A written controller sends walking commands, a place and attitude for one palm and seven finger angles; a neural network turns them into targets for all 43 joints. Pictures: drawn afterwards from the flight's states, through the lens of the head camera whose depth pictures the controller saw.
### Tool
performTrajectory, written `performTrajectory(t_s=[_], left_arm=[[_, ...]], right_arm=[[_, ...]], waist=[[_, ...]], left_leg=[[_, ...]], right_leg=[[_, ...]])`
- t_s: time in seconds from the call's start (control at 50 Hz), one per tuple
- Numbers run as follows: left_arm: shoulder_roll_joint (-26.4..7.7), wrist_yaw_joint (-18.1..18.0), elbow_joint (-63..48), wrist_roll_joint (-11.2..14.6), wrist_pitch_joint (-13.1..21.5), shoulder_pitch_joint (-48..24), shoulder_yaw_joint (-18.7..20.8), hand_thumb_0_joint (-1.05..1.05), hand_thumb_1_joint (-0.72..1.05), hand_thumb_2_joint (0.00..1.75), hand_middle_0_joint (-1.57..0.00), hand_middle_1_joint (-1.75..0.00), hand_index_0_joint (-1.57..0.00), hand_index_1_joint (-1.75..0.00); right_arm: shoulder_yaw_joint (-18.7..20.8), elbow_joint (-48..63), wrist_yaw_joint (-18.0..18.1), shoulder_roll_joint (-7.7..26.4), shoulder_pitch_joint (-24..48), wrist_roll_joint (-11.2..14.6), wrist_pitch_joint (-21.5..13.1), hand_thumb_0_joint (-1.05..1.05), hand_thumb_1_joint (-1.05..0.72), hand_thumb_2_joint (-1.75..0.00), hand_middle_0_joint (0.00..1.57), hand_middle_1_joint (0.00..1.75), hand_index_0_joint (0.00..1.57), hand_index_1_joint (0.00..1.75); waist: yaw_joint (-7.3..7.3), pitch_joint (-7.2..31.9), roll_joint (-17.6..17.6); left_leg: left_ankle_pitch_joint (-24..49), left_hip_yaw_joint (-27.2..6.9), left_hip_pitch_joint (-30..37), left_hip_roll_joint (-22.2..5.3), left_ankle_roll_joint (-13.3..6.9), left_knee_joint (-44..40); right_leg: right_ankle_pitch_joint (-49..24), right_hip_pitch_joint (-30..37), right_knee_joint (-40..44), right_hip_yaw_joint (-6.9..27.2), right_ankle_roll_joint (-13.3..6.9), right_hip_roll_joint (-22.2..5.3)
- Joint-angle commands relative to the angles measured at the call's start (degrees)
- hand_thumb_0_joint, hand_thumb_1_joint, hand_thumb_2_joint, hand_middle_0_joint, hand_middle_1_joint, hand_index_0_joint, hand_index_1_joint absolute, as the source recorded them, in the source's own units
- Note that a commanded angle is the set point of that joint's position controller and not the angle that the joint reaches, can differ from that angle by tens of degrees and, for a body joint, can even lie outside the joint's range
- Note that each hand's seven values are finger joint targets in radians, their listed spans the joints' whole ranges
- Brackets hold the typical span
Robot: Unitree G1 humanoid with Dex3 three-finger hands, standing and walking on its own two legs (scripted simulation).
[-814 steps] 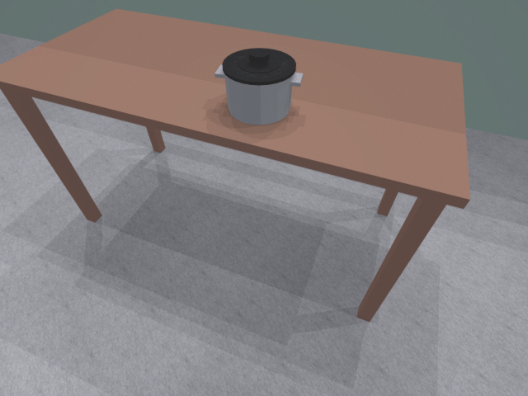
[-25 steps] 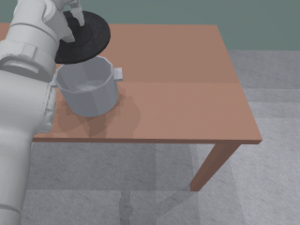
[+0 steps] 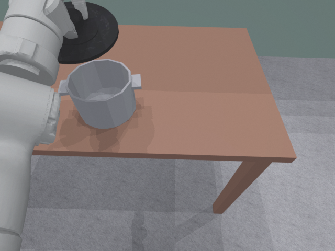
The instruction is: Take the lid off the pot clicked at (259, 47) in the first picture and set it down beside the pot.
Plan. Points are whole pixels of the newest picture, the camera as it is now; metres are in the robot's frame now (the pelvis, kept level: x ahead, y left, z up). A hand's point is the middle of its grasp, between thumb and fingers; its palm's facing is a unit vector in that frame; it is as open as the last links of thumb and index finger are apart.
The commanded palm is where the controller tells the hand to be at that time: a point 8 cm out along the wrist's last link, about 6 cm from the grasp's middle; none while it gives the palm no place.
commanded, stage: move the lid sideways beside the pot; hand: left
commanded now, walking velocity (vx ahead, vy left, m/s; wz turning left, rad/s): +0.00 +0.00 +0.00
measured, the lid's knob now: (70, 19) +0.54 +0.16 +0.26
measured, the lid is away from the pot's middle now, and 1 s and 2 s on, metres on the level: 0.02 0.12 0.23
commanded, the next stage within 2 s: none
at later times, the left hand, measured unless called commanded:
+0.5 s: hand (40, 19) +0.52 +0.20 +0.28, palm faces -0.25 -0.07 -0.96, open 8.2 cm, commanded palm +0.53 +0.20 +0.34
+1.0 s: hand (15, 25) +0.52 +0.25 +0.27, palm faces -0.28 -0.09 -0.96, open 8.2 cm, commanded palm +0.54 +0.26 +0.34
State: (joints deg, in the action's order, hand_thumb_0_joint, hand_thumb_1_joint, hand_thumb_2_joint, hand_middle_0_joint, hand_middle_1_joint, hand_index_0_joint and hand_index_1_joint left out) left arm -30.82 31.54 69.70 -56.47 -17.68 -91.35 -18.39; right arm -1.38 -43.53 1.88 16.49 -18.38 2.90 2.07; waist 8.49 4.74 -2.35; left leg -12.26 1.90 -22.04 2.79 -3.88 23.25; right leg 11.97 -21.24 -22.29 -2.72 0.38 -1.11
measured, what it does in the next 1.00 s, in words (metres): stands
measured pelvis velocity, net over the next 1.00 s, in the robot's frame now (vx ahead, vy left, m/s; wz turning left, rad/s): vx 0.01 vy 0.00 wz -0.02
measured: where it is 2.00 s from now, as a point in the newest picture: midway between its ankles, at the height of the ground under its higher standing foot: outside the picture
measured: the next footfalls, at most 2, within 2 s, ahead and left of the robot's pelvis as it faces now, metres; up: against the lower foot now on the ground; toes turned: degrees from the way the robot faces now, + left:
none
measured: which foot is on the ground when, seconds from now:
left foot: down 0.00-1.00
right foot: down 0.00-1.00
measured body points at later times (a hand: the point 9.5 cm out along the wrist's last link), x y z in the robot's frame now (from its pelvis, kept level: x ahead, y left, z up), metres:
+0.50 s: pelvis +0.00 +0.00 +0.00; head +0.06 -0.01 +0.45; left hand +0.52 +0.20 +0.33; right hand +0.02 -0.28 -0.13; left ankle -0.02 +0.07 -0.74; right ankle -0.02 -0.13 -0.74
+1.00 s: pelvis +0.01 +0.00 +0.00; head +0.08 +0.00 +0.44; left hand +0.53 +0.25 +0.32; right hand +0.02 -0.27 -0.13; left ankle -0.02 +0.07 -0.74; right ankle -0.02 -0.13 -0.74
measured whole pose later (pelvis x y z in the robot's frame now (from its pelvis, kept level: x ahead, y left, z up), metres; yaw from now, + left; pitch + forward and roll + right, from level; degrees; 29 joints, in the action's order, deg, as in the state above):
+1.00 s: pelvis +0.01 +0.00 +0.00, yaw -1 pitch +12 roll -1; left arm -45.4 33.2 68.5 -58.1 -7.9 -86.9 -14.2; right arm -2.2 -42.8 3.4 16.9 -18.0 4.5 6.0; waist 8.8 3.9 -1.8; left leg -13.6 2.4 -22.5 2.0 -4.1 24.3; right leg 11.5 -20.7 -20.6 -2.1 0.6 -0.2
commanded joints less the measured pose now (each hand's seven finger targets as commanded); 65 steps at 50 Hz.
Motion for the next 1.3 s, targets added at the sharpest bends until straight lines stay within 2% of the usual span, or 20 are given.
performTrajectory(t_s=[0.0,0.02,0.1,0.14,0.2,0.26,0.3,0.34,0.4,0.44,0.56,0.68,0.74,0.8,0.84,0.9,1.14,1.2,1.24,1.28], left_arm=[[-9.6,-3.1,-16.2,-0.9,2.7,-35.6,2.1,0.0,0.63,0.93,-0.82,-1.2,-0.77,-1.11],[-13.8,-3.4,-15.3,-2.3,3.6,-34.9,5.0,0.0,0.63,0.93,-0.82,-1.2,-0.77,-1.11],[-13.6,-3.5,-13.7,-1.5,4.3,-34.2,3.9,0.0,0.63,0.93,-0.82,-1.2,-0.77,-1.11],[-21.0,-3.6,-15.8,-3.4,5.1,-36.0,8.6,0.0,0.63,0.93,-0.82,-1.2,-0.77,-1.11],[-14.9,-3.3,-17.8,-2.5,5.4,-35.5,4.0,0.0,0.63,0.93,-0.82,-1.2,-0.77,-1.11],[-20.7,-2.7,-12.9,-3.4,4.8,-31.7,8.0,0.0,0.63,0.93,-0.82,-1.2,-0.77,-1.11],[-14.2,-2.4,-14.4,-1.9,4.8,-31.6,3.4,0.0,0.63,0.93,-0.82,-1.2,-0.77,-1.11],[-19.4,-2.4,-16.9,-3.1,5.3,-34.1,6.4,0.0,0.63,0.93,-0.82,-1.2,-0.77,-1.11],[-15.1,-1.9,-15.6,-1.7,5.5,-31.3,3.1,0.0,0.63,0.93,-0.82,-1.2,-0.77,-1.11],[-19.5,-1.7,-14.7,-2.3,5.7,-31.2,6.0,0.0,0.63,0.93,-0.82,-1.2,-0.77,-1.11],[-19.1,-1.5,-18.4,-2.0,7.2,-34.3,4.3,0.0,0.63,0.93,-0.82,-1.2,-0.77,-1.11],[-20.5,-1.2,-13.0,-1.6,7.4,-30.6,4.6,0.0,0.63,0.93,-0.82,-1.2,-0.77,-1.11],[-25.9,-1.8,-17.3,-2.6,8.6,-32.8,8.0,0.0,0.63,0.93,-0.82,-1.2,-0.77,-1.11],[-22.8,-1.4,-14.8,-1.5,8.9,-29.7,5.5,0.0,0.63,0.93,-0.82,-1.2,-0.77,-1.11],[-27.6,-1.3,-13.1,-2.6,9.3,-29.0,8.5,0.0,0.63,0.93,-0.82,-1.2,-0.77,-1.11],[-24.7,-1.2,-15.3,-1.5,9.5,-30.2,5.6,0.0,0.63,0.93,-0.82,-1.2,-0.77,-1.11],[-31.1,-0.6,-15.2,-2.8,11.1,-30.0,8.9,0.0,0.63,0.93,-0.82,-1.2,-0.77,-1.11],[-27.9,-0.2,-15.7,-1.8,11.3,-29.2,6.2,0.0,0.63,0.93,-0.82,-1.2,-0.77,-1.11],[-33.7,-0.5,-16.1,-3.3,11.8,-30.1,10.1,0.0,0.63,0.93,-0.82,-1.2,-0.77,-1.11],[-30.6,-0.1,-14.2,-3.1,11.5,-29.8,7.4,0.0,0.63,0.93,-0.82,-1.2,-0.77,-1.11]], right_arm=[[3.3,4.7,0.9,9.8,-3.7,0.0,-1.5,0.0,-0.9,-0.9,0.2,0.3,0.2,0.3],[3.1,4.9,1.0,9.6,-3.0,-0.4,-1.1,0.0,-0.9,-0.9,0.2,0.3,0.2,0.3],[3.0,5.0,1.1,10.1,-2.9,0.0,0.4,0.0,-0.9,-0.9,0.2,0.3,0.2,0.3],[2.9,5.6,1.1,9.8,-2.6,-0.5,0.7,0.0,-0.9,-0.9,0.2,0.3,0.2,0.3],[3.5,6.7,0.5,9.1,-2.8,-0.1,0.8,0.0,-0.9,-0.9,0.2,0.3,0.2,0.3],[3.2,6.4,0.5,9.9,-3.0,-0.1,1.8,0.0,-0.9,-0.9,0.2,0.3,0.2,0.3],[3.5,6.7,0.3,9.8,-2.8,0.4,2.2,0.0,-0.9,-0.9,0.2,0.3,0.2,0.3],[3.4,6.1,0.3,9.9,-3.0,-0.1,2.3,0.0,-0.9,-0.9,0.2,0.3,0.2,0.3],[3.6,5.9,0.5,9.8,-3.6,0.5,2.3,0.0,-0.9,-0.9,0.2,0.3,0.2,0.3],[3.4,5.1,0.7,10.1,-3.4,0.3,2.6,0.0,-0.9,-0.9,0.2,0.3,0.2,0.3],[3.2,4.9,1.1,9.7,-2.9,0.6,2.0,0.0,-0.9,-0.9,0.2,0.3,0.2,0.3],[2.7,4.3,1.6,10.4,-2.8,1.3,2.6,0.0,-0.9,-0.9,0.2,0.3,0.2,0.3],[2.7,4.5,1.9,10.6,-3.1,0.9,2.3,0.0,-0.9,-0.9,0.2,0.3,0.2,0.3],[2.9,4.6,2.0,10.5,-4.0,1.4,2.3,0.0,-0.9,-0.9,0.2,0.3,0.2,0.3],[2.6,4.6,2.1,10.7,-3.9,1.3,2.6,0.0,-0.9,-0.9,0.2,0.3,0.2,0.3],[2.7,4.6,2.1,11.1,-3.8,1.8,3.0,0.0,-0.9,-0.9,0.2,0.3,0.2,0.3],[2.8,3.3,2.5,11.1,-6.0,1.8,2.9,0.0,-0.9,-0.9,0.2,0.3,0.2,0.3],[2.9,3.2,2.4,11.2,-6.4,2.1,2.9,0.0,-0.9,-0.9,0.2,0.3,0.2,0.3],[2.7,3.3,2.5,11.1,-6.5,1.6,2.9,0.0,-0.9,-0.9,0.2,0.3,0.2,0.3],[2.8,3.1,2.5,10.9,-6.5,2.0,2.9,0.0,-0.9,-0.9,0.2,0.3,0.2,0.3]], waist=[[1.47,26.6,0.7],[0.8,27.7,2.5],[1.05,24.5,0.3],[0.16,28.6,0.6],[0.38,28.3,-3.4],[0.08,26.0,2.1],[0.61,25.5,-0.8],[0.34,27.8,-0.6],[0.99,26.1,-2.7],[0.84,25.3,0.3],[0.73,26.7,-4.8],[0.84,22.0,-0.8],[0.22,26.6,-3.1],[0.64,24.6,-3.8],[0.39,24.6,-0.5],[0.45,24.3,-5.2],[0.36,26.0,-5.3],[0.47,25.1,-8.8],[0.16,27.1,-6.4],[0.5,25.2,-7.2]], left_leg=[[28.5,-5.5,23.0,-1.0,0.5,2.8],[27.1,-5.2,21.7,-0.8,0.2,3.0],[25.8,-4.7,19.5,-0.6,0.3,2.3],[28.0,-4.5,19.6,-0.5,-0.2,2.8],[36.0,-5.3,23.1,-0.9,0.9,3.6],[28.6,-4.2,18.6,-0.6,-0.3,3.1],[32.7,-4.3,20.6,-0.9,0.0,3.5],[32.6,-4.6,21.8,-1.0,-0.4,3.8],[33.9,-4.5,22.8,-1.1,-0.2,3.8],[29.4,-4.1,21.0,-1.0,-0.8,3.6],[30.6,-4.5,23.4,-1.0,-0.6,3.5],[23.1,-3.7,18.1,-0.9,-1.0,2.5],[28.4,-4.1,21.3,-1.3,-0.9,3.3],[31.4,-4.1,21.5,-1.7,-0.5,3.5],[28.2,-3.5,19.3,-1.5,-1.1,3.4],[30.6,-3.6,20.6,-2.0,-0.4,3.2],[35.9,-4.0,23.3,-2.7,-0.6,4.8],[39.3,-4.3,24.5,-2.9,0.3,5.2],[38.6,-4.2,24.1,-2.8,-0.4,5.5],[36.3,-4.1,23.4,-2.8,-0.3,5.2]], right_leg=[[-18.1,1.9,1.1,0.4,-2.1,2.8],[-18.1,3.3,0.5,0.9,-2.0,2.9],[-18.4,3.2,0.7,0.8,-2.5,2.4],[-21.0,6.4,-0.3,1.7,-2.2,2.5],[-21.6,3.2,-0.4,1.1,-2.4,2.8],[-20.2,5.4,0.0,1.3,-2.1,2.9],[-21.3,3.2,0.2,0.8,-2.2,2.7],[-20.8,4.1,0.1,1.2,-1.9,3.1],[-20.0,2.2,1.1,0.7,-2.1,3.0],[-19.0,3.2,1.3,0.8,-1.7,3.2],[-17.7,2.5,1.4,0.7,-1.9,3.2],[-16.3,3.7,1.9,0.3,-1.8,2.9],[-18.1,5.0,1.4,0.7,-1.8,3.0],[-18.7,3.6,1.8,0.3,-1.9,2.9],[-18.6,5.3,1.4,0.6,-1.4,3.1],[-18.9,4.0,1.5,0.2,-1.9,2.7],[-18.9,2.8,1.3,0.0,-1.2,3.7],[-19.4,1.3,1.5,-0.6,-1.6,3.6],[-19.3,3.0,1.0,-0.1,-1.2,3.9],[-17.4,1.3,1.4,-0.5,-1.2,3.8]])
